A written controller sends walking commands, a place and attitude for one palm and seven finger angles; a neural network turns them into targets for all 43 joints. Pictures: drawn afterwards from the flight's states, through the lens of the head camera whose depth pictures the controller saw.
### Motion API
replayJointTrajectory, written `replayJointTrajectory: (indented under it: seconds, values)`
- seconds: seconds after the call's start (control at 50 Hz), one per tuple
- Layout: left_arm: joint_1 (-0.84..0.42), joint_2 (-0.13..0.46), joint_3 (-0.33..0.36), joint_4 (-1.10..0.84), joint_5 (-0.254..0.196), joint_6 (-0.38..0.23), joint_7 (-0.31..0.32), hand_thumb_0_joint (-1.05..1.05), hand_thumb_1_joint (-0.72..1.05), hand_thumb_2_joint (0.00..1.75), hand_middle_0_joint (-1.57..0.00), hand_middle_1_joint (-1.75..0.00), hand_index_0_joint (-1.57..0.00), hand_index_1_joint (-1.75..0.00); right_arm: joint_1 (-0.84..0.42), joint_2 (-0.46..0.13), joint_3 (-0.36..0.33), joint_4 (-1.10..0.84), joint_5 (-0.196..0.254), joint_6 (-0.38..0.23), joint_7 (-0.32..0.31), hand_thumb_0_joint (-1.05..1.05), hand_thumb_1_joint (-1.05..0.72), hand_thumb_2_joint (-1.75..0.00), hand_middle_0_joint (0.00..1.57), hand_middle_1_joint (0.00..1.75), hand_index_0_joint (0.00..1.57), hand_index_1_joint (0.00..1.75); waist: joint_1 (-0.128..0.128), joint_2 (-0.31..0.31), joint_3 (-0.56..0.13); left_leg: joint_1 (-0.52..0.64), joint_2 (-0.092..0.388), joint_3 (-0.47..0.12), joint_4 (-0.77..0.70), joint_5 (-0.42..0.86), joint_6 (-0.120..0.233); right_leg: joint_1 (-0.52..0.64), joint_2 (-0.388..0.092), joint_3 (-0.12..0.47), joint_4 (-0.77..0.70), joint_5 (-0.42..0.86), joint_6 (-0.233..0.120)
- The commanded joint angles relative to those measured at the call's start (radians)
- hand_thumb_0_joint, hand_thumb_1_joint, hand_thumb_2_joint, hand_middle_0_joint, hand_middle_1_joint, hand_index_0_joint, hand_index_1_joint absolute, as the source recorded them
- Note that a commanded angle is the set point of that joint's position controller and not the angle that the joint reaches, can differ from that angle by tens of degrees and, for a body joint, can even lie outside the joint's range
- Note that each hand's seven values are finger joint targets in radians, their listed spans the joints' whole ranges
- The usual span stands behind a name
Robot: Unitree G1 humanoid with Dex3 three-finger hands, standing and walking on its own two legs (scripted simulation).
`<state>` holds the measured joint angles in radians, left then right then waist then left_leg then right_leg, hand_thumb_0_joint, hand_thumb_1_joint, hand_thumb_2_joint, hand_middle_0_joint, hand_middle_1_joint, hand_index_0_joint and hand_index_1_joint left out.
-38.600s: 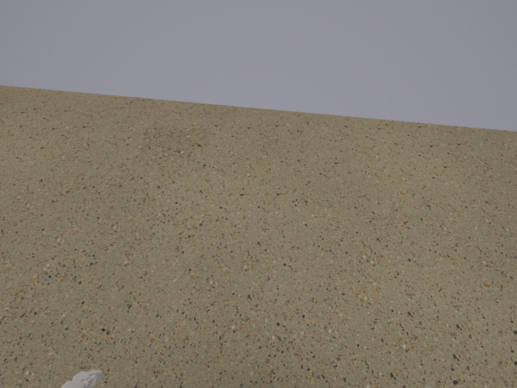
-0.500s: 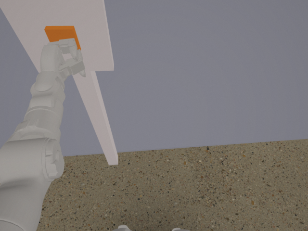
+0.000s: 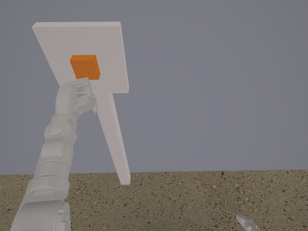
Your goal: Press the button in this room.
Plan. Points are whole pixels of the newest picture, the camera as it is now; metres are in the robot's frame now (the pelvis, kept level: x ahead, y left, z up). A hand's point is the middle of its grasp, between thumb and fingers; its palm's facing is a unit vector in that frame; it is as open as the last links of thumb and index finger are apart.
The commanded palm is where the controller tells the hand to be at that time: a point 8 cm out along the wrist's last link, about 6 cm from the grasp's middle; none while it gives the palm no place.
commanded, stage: pull the fist back off the button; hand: left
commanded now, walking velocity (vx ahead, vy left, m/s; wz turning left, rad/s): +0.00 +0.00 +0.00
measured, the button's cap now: (86, 66) +0.51 +0.22 +0.18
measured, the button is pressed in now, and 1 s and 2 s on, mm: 0 0 0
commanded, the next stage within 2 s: draw the hand back to the body in 0.28 s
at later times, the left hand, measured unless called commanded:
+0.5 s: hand (92, 110) +0.36 +0.16 +0.16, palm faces +0.06 -1.00 -0.01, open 3.1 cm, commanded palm +0.31 +0.22 +0.15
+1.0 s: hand (64, 142) +0.26 +0.20 +0.16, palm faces +0.23 -0.96 -0.18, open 3.1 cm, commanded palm +0.22 +0.24 +0.17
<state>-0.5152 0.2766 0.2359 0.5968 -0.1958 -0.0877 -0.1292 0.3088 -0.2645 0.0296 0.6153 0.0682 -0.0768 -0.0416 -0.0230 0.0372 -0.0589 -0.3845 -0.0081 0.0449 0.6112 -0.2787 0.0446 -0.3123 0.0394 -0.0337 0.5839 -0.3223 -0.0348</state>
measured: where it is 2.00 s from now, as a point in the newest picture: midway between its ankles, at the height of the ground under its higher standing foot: outside the picture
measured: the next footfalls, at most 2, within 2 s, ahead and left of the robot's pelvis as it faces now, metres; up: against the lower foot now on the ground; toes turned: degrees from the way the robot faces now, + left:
none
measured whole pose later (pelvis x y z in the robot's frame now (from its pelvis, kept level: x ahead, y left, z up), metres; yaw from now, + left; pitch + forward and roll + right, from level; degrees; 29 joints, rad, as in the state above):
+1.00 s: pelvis -0.01 -0.02 +0.01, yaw +1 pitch -4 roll +0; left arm 0.06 0.30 0.20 -0.09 -0.16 0.03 -0.02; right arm 0.16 -0.24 0.06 0.60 0.04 -0.09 -0.08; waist 0.03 0.06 0.00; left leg -0.19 0.00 0.02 0.47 -0.21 0.02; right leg -0.11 0.05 -0.05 0.44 -0.25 -0.06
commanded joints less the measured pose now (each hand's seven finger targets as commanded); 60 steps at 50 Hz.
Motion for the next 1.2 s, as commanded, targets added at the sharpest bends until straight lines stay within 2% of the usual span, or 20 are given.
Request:
replayJointTrajectory:
  seconds: [0.0,0.04,0.1,0.14,0.18,0.22,0.3,0.34,0.4,0.46,0.48,0.68,0.74,0.86,0.88,0.9,0.92,0.98,1.04,1.18]
  values:
    - [-0.353,0.184,0.028,-0.339,-0.023,0.005,0.002,0.00,0.90,0.90,-1.30,-1.50,-1.30,-1.50,-0.077,-0.129,-0.044,-0.144,0.000,-0.042,-0.015,0.00,-0.90,-0.90,0.20,0.30,0.20,0.30,0.006,-0.035,-0.247,0.244,0.009,-0.066,-0.067,0.243,0.007,0.011,-0.013,0.016,-0.088,0.326,0.010]
    - [-0.366,0.128,-0.029,-0.444,-0.023,0.017,0.003,0.00,0.90,0.90,-1.30,-1.50,-1.30,-1.50,-0.105,-0.118,-0.039,-0.155,0.002,-0.043,-0.016,0.00,-0.90,-0.90,0.20,0.30,0.20,0.30,0.001,0.015,-0.265,0.285,0.008,-0.074,-0.071,0.273,0.001,0.013,-0.015,0.010,-0.086,0.334,0.005]
    - [-0.263,0.131,-0.015,-0.508,-0.030,0.033,0.009,0.00,0.90,0.90,-1.30,-1.50,-1.30,-1.50,-0.125,-0.114,-0.040,-0.156,-0.002,-0.044,-0.017,0.00,-0.90,-0.90,0.20,0.30,0.20,0.30,0.017,-0.022,-0.287,0.306,0.008,-0.075,-0.067,0.327,0.001,0.048,-0.017,0.010,-0.084,0.391,0.006]
    - [-0.231,0.087,-0.054,-0.531,-0.032,0.055,0.007,0.00,0.90,0.90,-1.30,-1.50,-1.30,-1.50,-0.145,-0.107,-0.034,-0.161,-0.001,-0.040,-0.017,0.00,-0.90,-0.90,0.20,0.30,0.20,0.30,0.013,-0.014,-0.255,0.300,0.004,-0.072,-0.072,0.308,-0.001,0.038,-0.019,0.008,-0.091,0.382,0.010]
    - [-0.222,0.130,-0.023,-0.485,-0.032,0.084,0.015,0.00,0.90,0.90,-1.30,-1.50,-1.30,-1.50,-0.150,-0.113,-0.028,-0.148,-0.002,-0.027,-0.025,0.00,-0.90,-0.90,0.20,0.30,0.20,0.30,0.004,-0.072,-0.189,0.254,0.001,-0.070,-0.078,0.258,0.004,0.036,-0.019,0.012,-0.111,0.354,0.015]
    - [-0.287,0.130,-0.033,-0.484,-0.028,0.106,0.020,0.00,0.90,0.90,-1.30,-1.50,-1.30,-1.50,-0.169,-0.110,-0.021,-0.148,0.000,-0.013,-0.034,0.00,-0.90,-0.90,0.20,0.30,0.20,0.30,-0.010,-0.053,-0.169,0.244,-0.005,-0.068,-0.089,0.202,0.004,0.025,-0.025,0.019,-0.128,0.305,0.018]
    - [-0.308,0.135,-0.024,-0.522,-0.028,0.091,0.026,0.00,0.90,0.90,-1.30,-1.50,-1.30,-1.50,-0.183,-0.099,-0.016,-0.153,-0.006,-0.012,-0.041,0.00,-0.90,-0.90,0.20,0.30,0.20,0.30,0.003,-0.004,-0.253,0.288,-0.008,-0.072,-0.086,0.238,0.003,0.064,-0.029,0.025,-0.123,0.324,0.010]
    - [-0.320,0.119,-0.043,-0.485,-0.032,0.084,0.018,0.00,0.90,0.90,-1.30,-1.50,-1.30,-1.50,-0.181,-0.099,-0.014,-0.144,-0.004,-0.012,-0.042,0.00,-0.90,-0.90,0.20,0.30,0.20,0.30,-0.006,-0.010,-0.226,0.281,-0.008,-0.075,-0.086,0.230,0.001,0.051,-0.027,0.023,-0.127,0.324,0.010]
    - [-0.177,0.148,0.007,-0.439,-0.039,0.086,0.004,0.00,0.90,0.90,-1.30,-1.50,-1.30,-1.50,-0.184,-0.102,-0.016,-0.159,-0.005,-0.012,-0.036,0.00,-0.90,-0.90,0.20,0.30,0.20,0.30,0.035,-0.049,-0.230,0.250,-0.010,-0.068,-0.096,0.227,0.002,0.091,-0.030,0.023,-0.126,0.335,0.011]
    - [-0.107,0.172,0.035,-0.506,-0.046,0.096,-0.010,0.00,0.90,0.90,-1.30,-1.50,-1.30,-1.50,-0.201,-0.101,-0.015,-0.181,-0.003,-0.012,-0.029,0.00,-0.90,-0.90,0.20,0.30,0.20,0.30,0.055,-0.033,-0.243,0.244,-0.011,-0.059,-0.106,0.246,0.003,0.131,-0.035,0.030,-0.124,0.380,0.014]
    - [-0.070,0.187,0.051,-0.511,-0.050,0.099,-0.012,0.00,0.90,0.90,-1.30,-1.50,-1.30,-1.50,-0.203,-0.102,-0.015,-0.183,-0.003,-0.012,-0.027,0.00,-0.90,-0.90,0.20,0.30,0.20,0.30,0.062,-0.070,-0.237,0.228,-0.010,-0.059,-0.108,0.244,0.004,0.146,-0.035,0.029,-0.125,0.380,0.017]
    - [0.018,0.164,0.028,-0.745,-0.071,0.124,-0.018,0.00,0.90,0.90,-1.30,-1.50,-1.30,-1.50,-0.245,-0.097,-0.013,-0.191,0.002,-0.049,-0.043,0.00,-0.90,-0.90,0.20,0.30,0.20,0.30,0.045,-0.031,-0.139,0.256,-0.005,-0.059,-0.145,0.135,0.007,0.087,-0.025,0.034,-0.183,0.207,0.022]
    - [0.054,0.169,0.034,-0.783,-0.073,0.141,-0.023,0.00,0.90,0.90,-1.30,-1.50,-1.30,-1.50,-0.255,-0.093,-0.011,-0.188,0.002,-0.061,-0.051,0.00,-0.90,-0.90,0.20,0.30,0.20,0.30,0.046,0.001,-0.135,0.268,-0.010,-0.060,-0.154,0.122,0.007,0.091,-0.028,0.039,-0.197,0.188,0.023]
    - [0.199,0.201,0.092,-0.843,-0.097,0.177,-0.046,0.00,0.90,0.90,-1.30,-1.50,-1.30,-1.50,-0.273,-0.088,-0.005,-0.195,0.001,-0.073,-0.051,0.00,-0.90,-0.90,0.20,0.30,0.20,0.30,0.068,-0.018,-0.123,0.259,-0.011,-0.059,-0.163,0.125,0.004,0.118,-0.032,0.043,-0.209,0.192,0.028]
    - [0.253,0.269,0.079,-0.932,0.017,0.090,0.068,0.00,0.90,0.90,-1.30,-1.50,-1.30,-1.50,-0.286,-0.077,-0.008,-0.181,-0.033,-0.078,-0.048,0.00,-0.90,-0.90,0.20,0.30,0.20,0.30,0.073,-0.005,-0.001,0.249,-0.004,-0.054,-0.181,0.106,0.000,0.058,-0.056,0.081,-0.285,0.146,0.027]
    - [0.326,0.188,0.033,-0.880,0.029,0.062,0.117,0.00,0.90,0.90,-1.30,-1.50,-1.30,-1.50,-0.289,-0.070,-0.001,-0.164,-0.041,-0.076,-0.045,0.00,-0.90,-0.90,0.20,0.30,0.20,0.30,0.062,-0.020,0.040,0.246,-0.004,-0.061,-0.194,0.080,-0.003,0.061,-0.057,0.073,-0.299,0.097,0.024]
    - [0.371,0.180,0.023,-0.891,0.046,0.040,0.147,0.00,0.90,0.90,-1.30,-1.50,-1.30,-1.50,-0.282,-0.070,-0.003,-0.158,-0.042,-0.068,-0.041,0.00,-0.90,-0.90,0.20,0.30,0.20,0.30,0.062,-0.034,0.042,0.263,0.003,-0.060,-0.208,0.077,-0.003,0.073,-0.055,0.069,-0.306,0.084,0.023]
    - [0.408,0.198,0.028,-0.955,0.074,-0.010,0.192,0.00,0.90,0.90,-1.30,-1.50,-1.30,-1.50,-0.282,-0.075,-0.013,-0.152,-0.052,-0.053,-0.039,0.00,-0.90,-0.90,0.20,0.30,0.20,0.30,0.061,-0.051,-0.017,0.316,0.007,-0.049,-0.226,0.104,0.004,0.125,-0.050,0.072,-0.330,0.101,0.027]
    - [0.424,0.184,0.016,-1.022,0.098,-0.046,0.218,0.00,0.90,0.90,-1.30,-1.50,-1.30,-1.50,-0.278,-0.068,-0.012,-0.148,-0.057,-0.048,-0.037,0.00,-0.90,-0.90,0.20,0.30,0.20,0.30,0.057,0.047,-0.049,0.368,0.008,-0.052,-0.251,0.137,-0.001,0.161,-0.047,0.059,-0.320,0.140,0.015]
    - [0.612,0.194,0.052,-1.092,0.116,-0.069,0.237,0.00,0.90,0.90,-1.30,-1.50,-1.30,-1.50,-0.290,-0.071,-0.023,-0.140,-0.069,-0.035,-0.033,0.00,-0.90,-0.90,0.20,0.30,0.20,0.30,0.073,-0.006,-0.036,0.386,0.015,-0.062,-0.266,0.208,-0.002,0.200,-0.036,0.044,-0.323,0.208,0.011]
